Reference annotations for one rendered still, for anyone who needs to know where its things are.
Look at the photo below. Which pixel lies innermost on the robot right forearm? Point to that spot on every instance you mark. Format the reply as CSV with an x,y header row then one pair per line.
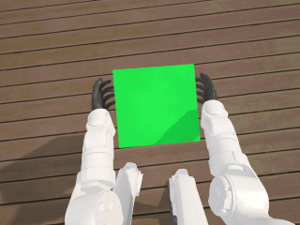
x,y
225,154

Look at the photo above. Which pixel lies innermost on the robot right upper arm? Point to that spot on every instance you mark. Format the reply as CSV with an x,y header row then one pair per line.
x,y
241,200

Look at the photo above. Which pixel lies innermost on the carton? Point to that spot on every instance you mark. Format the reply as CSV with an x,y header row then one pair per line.
x,y
156,105

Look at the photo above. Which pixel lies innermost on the robot left shin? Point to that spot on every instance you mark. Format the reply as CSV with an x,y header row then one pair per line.
x,y
130,165

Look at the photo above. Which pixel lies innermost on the robot left forearm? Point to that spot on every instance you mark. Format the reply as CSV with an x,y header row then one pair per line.
x,y
97,155

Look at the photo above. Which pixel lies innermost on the robot left thigh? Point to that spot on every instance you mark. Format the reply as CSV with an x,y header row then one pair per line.
x,y
127,187

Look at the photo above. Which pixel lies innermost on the robot left hand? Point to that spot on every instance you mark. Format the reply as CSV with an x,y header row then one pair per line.
x,y
98,100

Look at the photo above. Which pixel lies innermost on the robot right hand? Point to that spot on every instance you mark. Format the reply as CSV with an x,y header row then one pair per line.
x,y
209,92

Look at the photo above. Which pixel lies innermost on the robot left upper arm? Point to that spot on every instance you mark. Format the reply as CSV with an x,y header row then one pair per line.
x,y
100,207

